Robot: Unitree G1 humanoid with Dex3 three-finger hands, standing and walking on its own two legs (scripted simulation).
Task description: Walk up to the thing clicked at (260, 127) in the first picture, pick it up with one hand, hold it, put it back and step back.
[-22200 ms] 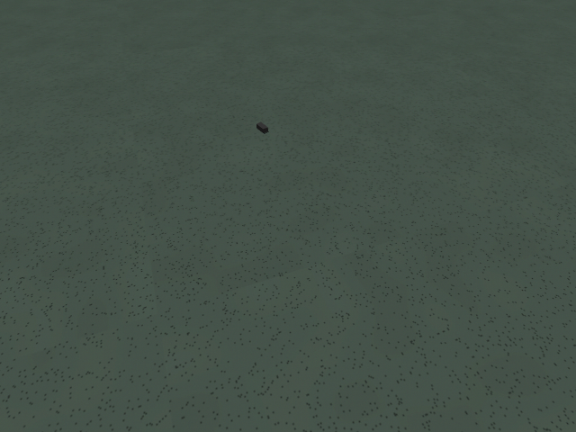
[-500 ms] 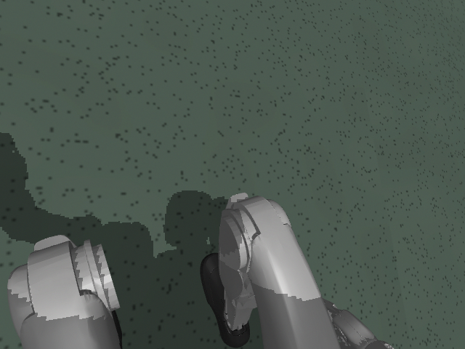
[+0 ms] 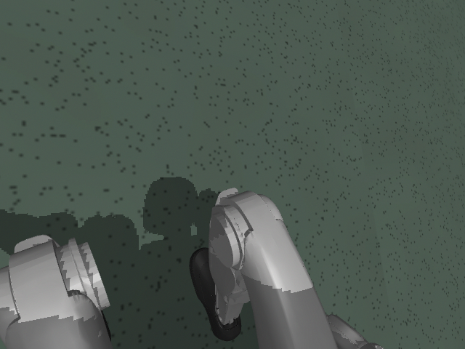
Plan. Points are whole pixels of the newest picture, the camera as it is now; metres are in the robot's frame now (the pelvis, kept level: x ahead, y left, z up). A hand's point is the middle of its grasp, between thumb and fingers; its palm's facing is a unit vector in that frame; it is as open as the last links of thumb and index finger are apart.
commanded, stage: rest palm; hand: left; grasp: from above
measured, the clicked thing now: out of the picture +0.41 +0.36 -0.28
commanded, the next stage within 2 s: close in 0.48 s
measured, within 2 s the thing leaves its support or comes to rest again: neither
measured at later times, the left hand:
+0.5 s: hand out of the picture +0.40 +0.36 -0.26, palm faces -0.42 -0.21 -0.88, open 13.7 cm
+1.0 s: hand out of the picture +0.40 +0.34 -0.25, palm faces -0.40 -0.16 -0.90, open 11.9 cm
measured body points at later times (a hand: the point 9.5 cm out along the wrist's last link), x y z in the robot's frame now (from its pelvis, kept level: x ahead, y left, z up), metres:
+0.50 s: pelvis +0.00 +0.00 +0.00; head +0.26 +0.15 +0.33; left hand +0.42 +0.36 -0.21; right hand +0.08 -0.25 -0.06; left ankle +0.06 +0.13 -0.26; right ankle +0.11 -0.12 -0.26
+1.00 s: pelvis -0.01 +0.00 +0.00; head +0.24 +0.15 +0.34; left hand +0.41 +0.34 -0.20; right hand +0.08 -0.24 -0.05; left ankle +0.06 +0.13 -0.26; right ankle +0.11 -0.12 -0.26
